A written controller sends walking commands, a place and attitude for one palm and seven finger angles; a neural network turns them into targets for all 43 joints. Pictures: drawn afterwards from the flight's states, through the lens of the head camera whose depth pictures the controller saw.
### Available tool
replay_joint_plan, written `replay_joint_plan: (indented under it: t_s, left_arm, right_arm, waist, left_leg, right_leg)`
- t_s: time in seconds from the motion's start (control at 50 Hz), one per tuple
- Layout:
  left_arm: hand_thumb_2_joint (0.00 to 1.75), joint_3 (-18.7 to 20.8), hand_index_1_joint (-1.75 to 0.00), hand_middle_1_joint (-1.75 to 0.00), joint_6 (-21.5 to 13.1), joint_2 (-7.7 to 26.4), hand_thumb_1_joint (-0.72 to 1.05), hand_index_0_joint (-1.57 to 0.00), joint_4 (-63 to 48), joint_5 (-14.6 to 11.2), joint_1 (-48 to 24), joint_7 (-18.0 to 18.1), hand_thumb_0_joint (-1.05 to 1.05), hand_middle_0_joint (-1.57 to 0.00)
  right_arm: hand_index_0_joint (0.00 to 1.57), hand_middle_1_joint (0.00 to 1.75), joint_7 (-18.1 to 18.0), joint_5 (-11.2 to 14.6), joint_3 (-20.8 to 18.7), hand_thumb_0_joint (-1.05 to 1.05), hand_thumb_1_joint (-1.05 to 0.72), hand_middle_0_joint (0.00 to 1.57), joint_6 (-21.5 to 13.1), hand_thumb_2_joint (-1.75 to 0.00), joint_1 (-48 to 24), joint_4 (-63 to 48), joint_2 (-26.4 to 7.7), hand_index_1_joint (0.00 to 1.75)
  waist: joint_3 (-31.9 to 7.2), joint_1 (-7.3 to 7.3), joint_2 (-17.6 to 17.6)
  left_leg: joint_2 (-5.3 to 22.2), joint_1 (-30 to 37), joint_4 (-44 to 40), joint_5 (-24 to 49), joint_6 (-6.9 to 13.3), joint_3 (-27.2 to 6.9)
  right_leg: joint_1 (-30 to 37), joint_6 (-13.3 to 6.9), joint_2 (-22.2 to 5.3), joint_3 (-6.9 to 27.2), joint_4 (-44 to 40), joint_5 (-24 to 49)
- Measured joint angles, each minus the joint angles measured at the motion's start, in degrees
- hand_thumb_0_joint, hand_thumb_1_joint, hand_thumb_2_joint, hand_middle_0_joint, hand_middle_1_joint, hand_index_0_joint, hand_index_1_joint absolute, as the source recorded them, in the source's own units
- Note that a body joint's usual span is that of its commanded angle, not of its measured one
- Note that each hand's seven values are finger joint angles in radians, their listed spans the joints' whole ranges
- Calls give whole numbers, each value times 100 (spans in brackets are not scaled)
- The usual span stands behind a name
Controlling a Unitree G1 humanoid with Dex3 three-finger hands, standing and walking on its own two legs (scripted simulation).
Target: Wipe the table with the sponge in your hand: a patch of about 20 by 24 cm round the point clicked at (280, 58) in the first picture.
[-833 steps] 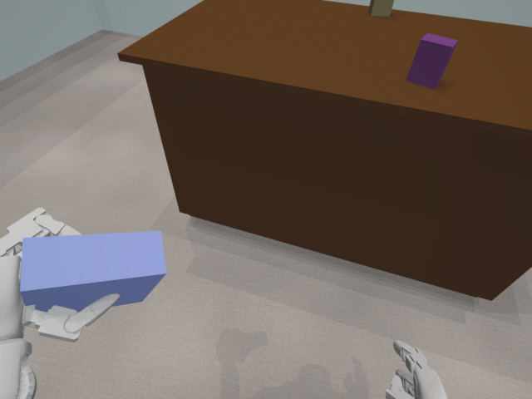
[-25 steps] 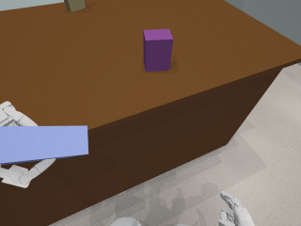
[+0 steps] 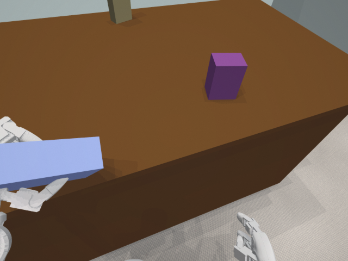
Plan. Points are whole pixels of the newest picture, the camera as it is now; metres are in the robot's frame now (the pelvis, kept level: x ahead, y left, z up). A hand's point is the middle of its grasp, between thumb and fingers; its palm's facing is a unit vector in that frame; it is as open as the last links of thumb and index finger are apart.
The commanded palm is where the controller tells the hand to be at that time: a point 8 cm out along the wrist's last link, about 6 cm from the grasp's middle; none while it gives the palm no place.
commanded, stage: come to a stop and stand still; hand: left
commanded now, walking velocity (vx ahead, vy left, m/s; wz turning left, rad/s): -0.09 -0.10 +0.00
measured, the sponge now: (65, 163) +0.24 +0.21 +0.16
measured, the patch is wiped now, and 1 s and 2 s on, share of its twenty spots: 0.00 0.00 0.00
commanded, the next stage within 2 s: look again from close up in 0.84 s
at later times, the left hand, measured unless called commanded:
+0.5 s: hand (34, 168) +0.21 +0.24 +0.18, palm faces +0.36 -0.86 -0.36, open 9.1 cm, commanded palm +0.15 +0.28 +0.19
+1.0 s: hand (17, 163) +0.22 +0.27 +0.18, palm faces +0.40 -0.85 -0.34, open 9.2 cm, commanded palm +0.16 +0.30 +0.19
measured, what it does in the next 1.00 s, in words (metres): stands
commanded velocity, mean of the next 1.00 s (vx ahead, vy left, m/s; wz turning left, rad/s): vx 0.00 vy -0.01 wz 0.00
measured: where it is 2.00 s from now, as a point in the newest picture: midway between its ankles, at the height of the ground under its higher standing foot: outside the picture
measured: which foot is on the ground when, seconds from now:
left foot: down 0.00-1.00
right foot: down 0.00-1.00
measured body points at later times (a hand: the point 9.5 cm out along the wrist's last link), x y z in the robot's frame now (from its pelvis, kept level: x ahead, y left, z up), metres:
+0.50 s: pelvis -0.02 +0.00 +0.01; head +0.00 +0.02 +0.46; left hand +0.19 +0.29 +0.20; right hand +0.15 -0.25 -0.05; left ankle +0.04 +0.13 -0.73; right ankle +0.00 -0.14 -0.73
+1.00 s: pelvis +0.00 +0.03 +0.01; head +0.03 +0.05 +0.46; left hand +0.19 +0.32 +0.20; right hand +0.19 -0.18 -0.06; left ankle +0.04 +0.13 -0.73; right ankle +0.00 -0.14 -0.73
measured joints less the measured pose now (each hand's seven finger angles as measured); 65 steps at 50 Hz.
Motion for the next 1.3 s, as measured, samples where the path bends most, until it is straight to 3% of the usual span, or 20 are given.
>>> replay_joint_plan:
  t_s: [0.08, 0.26, 0.3, 0.34, 0.4, 0.46, 0.52, 0.64, 0.84, 1.3]
  left_arm:
    - [105, -69, -136, -136, 101, 38, -43, -84, 50, -37, -90, -11, -1, -83]
    - [105, -185, -136, -136, 234, -78, -42, -84, 118, -61, 35, 55, -1, -83]
    - [105, -42, -136, -136, 80, 326, -43, -84, 433, 228, -615, -234, -1, -83]
    - [105, 148, -136, -136, -85, 573, -42, -84, 913, 169, -1125, -296, -1, -83]
    - [105, 205, -137, -136, 16, 430, -42, -84, 959, -23, -944, -189, -1, -83]
    - [105, -58, -137, -136, 30, 183, -42, -84, 572, -97, -283, -119, -1, -83]
    - [105, -174, -137, -137, -53, 87, -42, -84, 188, -108, 105, -98, -1, -82]
    - [105, -116, -137, -137, -129, 158, -42, -83, 303, -79, -27, -95, -1, -82]
    - [105, -150, -137, -137, 15, -65, -42, -83, 247, 2, -143, -70, -2, -82]
    - [105, -128, -138, -137, 165, -26, -42, -83, 23, -80, -15, -7, -2, -82]
  right_arm:
    - [21, 30, -21, -28, 33, 1, -90, 20, -1, -90, -58, -38, 18, 30]
    - [21, 30, -112, -9, -129, 1, -90, 20, 41, -90, -44, -94, -320, 30]
    - [21, 30, -189, -112, -295, 1, -91, 20, -104, -90, 75, -24, -401, 30]
    - [21, 30, -166, -66, -353, 1, -91, 20, -130, -90, 71, 42, -508, 30]
    - [21, 30, -66, 34, -430, 1, -91, 20, -186, -90, 29, -57, -668, 30]
    - [20, 30, -45, 73, -479, 1, -91, 20, -226, -90, 66, -165, -735, 30]
    - [20, 30, -119, 76, -479, 1, -91, 20, -193, -90, 174, -167, -679, 30]
    - [20, 30, -189, 83, -341, 1, -91, 19, -160, -90, 298, -51, -473, 30]
    - [21, 30, -54, 22, -113, 1, -91, 20, -193, -90, 74, 40, -228, 30]
    - [21, 30, -78, 88, -288, 1, -91, 20, 90, -90, -156, -177, -422, 30]
  waist:
    - [-1, 66, -34]
    - [-199, 14, 110]
    - [-157, 240, 71]
    - [-93, 327, 9]
    - [-9, 168, 34]
    - [-41, -23, 77]
    - [-107, -106, 15]
    - [-105, -25, -59]
    - [10, 64, 12]
    - [88, 83, -6]
  left_leg:
    - [4, 55, -230, 144, 22, 45]
    - [166, 65, -458, 310, -75, -59]
    - [188, 1, -423, 334, -17, -93]
    - [166, 47, -529, 442, -35, -70]
    - [108, 151, -607, 460, -35, 59]
    - [72, 158, -561, 416, 30, 132]
    - [21, 169, -538, 380, 80, 148]
    - [-60, 181, -536, 370, 151, 130]
    - [-81, 195, -524, 324, 201, 103]
    - [-117, 289, -569, 240, 211, 74]
  right_leg:
    - [23, 6, 12, 34, -206, 146]
    - [168, -91, 198, -68, -682, 418]
    - [142, -123, 233, -91, -711, 464]
    - [86, -140, 221, -42, -661, 488]
    - [83, -82, 152, 79, -605, 500]
    - [87, -15, 110, 151, -602, 500]
    - [117, 29, 58, 164, -613, 487]
    - [169, 61, -18, 141, -647, 483]
    - [317, 149, -35, 109, -892, 577]
    - [463, 179, -66, 70, -1013, 523]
